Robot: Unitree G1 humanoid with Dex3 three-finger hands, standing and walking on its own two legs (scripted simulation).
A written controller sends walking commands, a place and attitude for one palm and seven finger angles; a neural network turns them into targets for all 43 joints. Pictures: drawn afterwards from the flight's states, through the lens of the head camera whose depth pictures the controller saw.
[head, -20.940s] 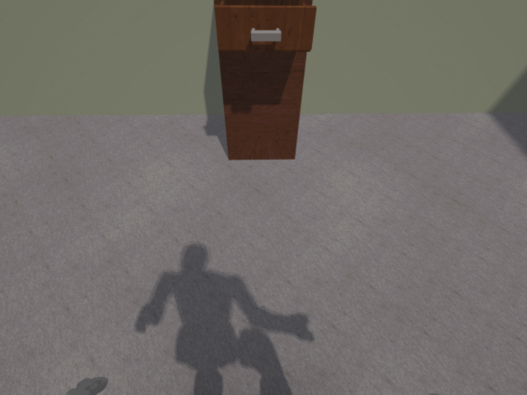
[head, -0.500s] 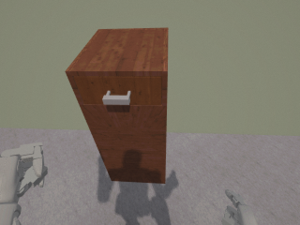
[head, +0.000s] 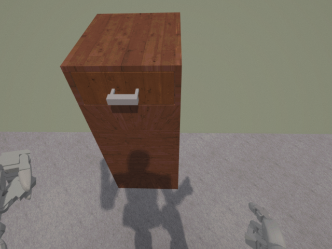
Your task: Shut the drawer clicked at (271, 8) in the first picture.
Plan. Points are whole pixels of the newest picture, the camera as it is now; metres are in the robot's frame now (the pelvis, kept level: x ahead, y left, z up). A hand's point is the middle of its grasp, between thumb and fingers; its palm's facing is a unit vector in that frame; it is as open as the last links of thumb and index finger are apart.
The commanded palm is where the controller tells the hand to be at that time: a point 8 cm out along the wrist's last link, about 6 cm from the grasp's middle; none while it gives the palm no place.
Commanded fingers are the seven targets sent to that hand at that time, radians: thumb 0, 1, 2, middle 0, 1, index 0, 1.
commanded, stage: step back with the hand held close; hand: left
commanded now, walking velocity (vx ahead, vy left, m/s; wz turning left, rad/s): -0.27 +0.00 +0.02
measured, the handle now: (123, 95) +0.57 +0.19 +0.04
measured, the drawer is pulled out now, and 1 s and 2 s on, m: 0.00 0.00 0.00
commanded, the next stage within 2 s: stop stepping back and stand still in 1.02 s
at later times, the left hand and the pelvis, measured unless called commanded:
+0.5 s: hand out of the picture +0.12 +0.27 +0.15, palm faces +0.36 -0.80 -0.48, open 3.2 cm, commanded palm +0.06 +0.30 +0.17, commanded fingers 0.00 0.90 0.90 -1.40 -1.60 -1.40 -1.60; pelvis -0.07 +0.02 -0.01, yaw +0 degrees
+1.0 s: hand out of the picture +0.05 +0.28 +0.16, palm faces +0.30 -0.86 -0.42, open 3.2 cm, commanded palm -0.01 +0.32 +0.17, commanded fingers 0.00 0.90 0.90 -1.40 -1.60 -1.40 -1.60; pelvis -0.15 +0.05 -0.01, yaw -1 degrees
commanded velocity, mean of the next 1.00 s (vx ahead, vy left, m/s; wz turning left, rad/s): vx -0.33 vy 0.00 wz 0.02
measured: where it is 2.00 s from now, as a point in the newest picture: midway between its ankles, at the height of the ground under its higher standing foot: outside the picture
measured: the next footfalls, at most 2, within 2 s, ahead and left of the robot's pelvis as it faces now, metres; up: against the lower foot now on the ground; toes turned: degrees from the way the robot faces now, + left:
right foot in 1.04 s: -0.26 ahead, -0.07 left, +0.00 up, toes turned -4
left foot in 1.50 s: -0.25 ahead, +0.22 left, +0.00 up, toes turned +2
